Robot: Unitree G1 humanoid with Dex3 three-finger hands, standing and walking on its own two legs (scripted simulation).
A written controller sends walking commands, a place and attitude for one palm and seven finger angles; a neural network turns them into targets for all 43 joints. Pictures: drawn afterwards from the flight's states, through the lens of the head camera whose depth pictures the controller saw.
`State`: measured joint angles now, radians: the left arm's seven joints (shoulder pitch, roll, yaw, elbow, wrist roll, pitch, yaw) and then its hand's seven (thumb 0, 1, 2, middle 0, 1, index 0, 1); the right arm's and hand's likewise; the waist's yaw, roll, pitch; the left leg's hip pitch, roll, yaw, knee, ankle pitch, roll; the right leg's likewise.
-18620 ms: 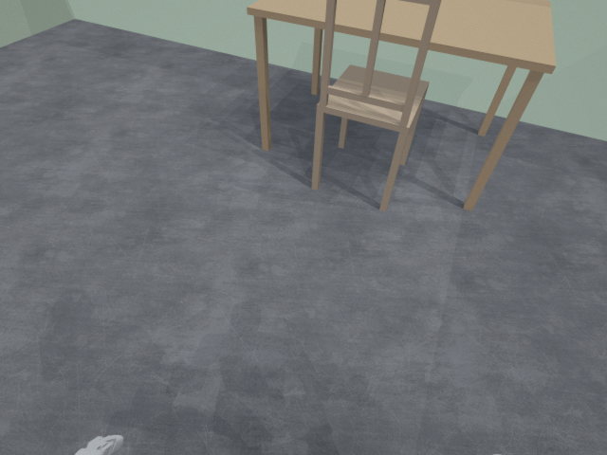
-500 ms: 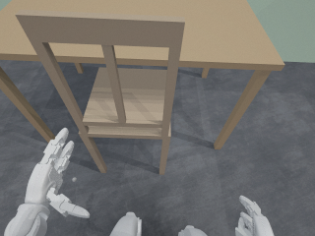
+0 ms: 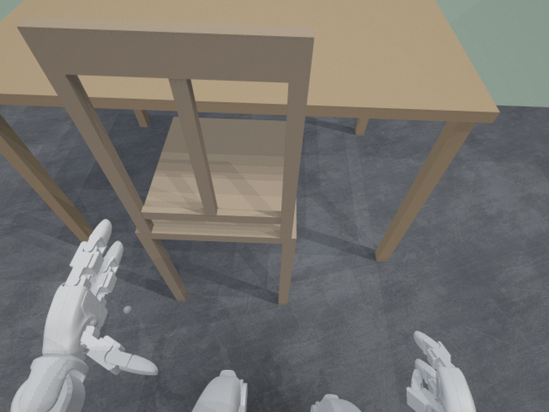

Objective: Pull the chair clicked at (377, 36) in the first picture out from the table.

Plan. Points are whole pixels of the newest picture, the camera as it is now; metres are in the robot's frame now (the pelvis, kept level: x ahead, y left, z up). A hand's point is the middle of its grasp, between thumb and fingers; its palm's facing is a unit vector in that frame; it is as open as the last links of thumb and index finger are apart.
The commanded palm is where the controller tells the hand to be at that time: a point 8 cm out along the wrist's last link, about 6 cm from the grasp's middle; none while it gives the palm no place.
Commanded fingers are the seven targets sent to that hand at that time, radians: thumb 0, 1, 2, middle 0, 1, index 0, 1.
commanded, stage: aim the fingers beside a spindle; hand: left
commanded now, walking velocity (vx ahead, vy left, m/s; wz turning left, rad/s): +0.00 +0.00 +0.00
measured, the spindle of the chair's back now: (198, 158) +0.53 +0.16 +0.03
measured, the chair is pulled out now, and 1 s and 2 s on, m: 0.00 0.00 0.00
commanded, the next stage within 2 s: none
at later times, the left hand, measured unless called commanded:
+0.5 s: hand (157, 286) +0.29 +0.18 +0.02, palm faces -0.02 -1.00 -0.02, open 16.9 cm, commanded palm +0.27 +0.23 +0.03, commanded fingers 0.00 -0.50 0.30 -0.06 -0.08 -0.06 -0.08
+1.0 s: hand (185, 265) +0.33 +0.16 +0.01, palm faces -0.02 -1.00 -0.03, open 16.9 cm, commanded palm +0.31 +0.21 +0.00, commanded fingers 0.00 -0.50 0.30 -0.06 -0.08 -0.06 -0.08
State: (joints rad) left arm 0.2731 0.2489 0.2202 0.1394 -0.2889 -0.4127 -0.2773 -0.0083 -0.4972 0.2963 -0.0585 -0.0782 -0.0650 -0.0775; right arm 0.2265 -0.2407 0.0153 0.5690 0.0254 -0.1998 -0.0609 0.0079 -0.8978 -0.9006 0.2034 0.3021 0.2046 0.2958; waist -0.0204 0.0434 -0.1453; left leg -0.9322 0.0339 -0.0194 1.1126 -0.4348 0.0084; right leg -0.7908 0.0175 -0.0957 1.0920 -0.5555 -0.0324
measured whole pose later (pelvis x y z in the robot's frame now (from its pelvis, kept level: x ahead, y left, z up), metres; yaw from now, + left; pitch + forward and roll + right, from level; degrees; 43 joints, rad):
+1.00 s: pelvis -0.01 +0.00 -0.03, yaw -1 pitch +19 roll -2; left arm -0.08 0.20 0.12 0.38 -0.18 -0.45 -0.12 -0.01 -0.50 0.30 -0.06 -0.08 -0.06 -0.08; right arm 0.23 -0.25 0.01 0.58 0.00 -0.08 -0.02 0.01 -0.90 -0.90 0.20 0.30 0.20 0.30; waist -0.05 0.04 -0.17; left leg -1.10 0.04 0.00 1.24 -0.47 0.02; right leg -0.97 0.01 -0.08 1.23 -0.60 -0.03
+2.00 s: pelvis -0.01 +0.00 -0.04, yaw -2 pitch +22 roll -2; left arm -0.25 0.20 0.16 0.55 -0.14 -0.47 -0.07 -0.01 -0.50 0.30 -0.06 -0.08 -0.07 -0.08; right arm 0.22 -0.24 0.00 0.57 -0.01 -0.01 0.00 0.00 -0.90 -0.90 0.20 0.30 0.20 0.30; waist -0.07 0.03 -0.18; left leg -1.19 0.05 0.01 1.29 -0.49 0.01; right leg -1.07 0.02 -0.06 1.30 -0.61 -0.03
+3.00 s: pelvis +0.00 +0.01 -0.04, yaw -2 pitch +22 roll -2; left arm -0.21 0.20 0.14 0.55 -0.18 -0.46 -0.11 -0.01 -0.50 0.30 -0.06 -0.08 -0.06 -0.08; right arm 0.23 -0.24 0.01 0.58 0.00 0.00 0.00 0.00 -0.90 -0.90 0.20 0.30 0.20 0.30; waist -0.06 0.03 -0.17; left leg -1.18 0.04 0.01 1.28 -0.49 0.02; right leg -1.05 0.02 -0.06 1.27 -0.61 -0.02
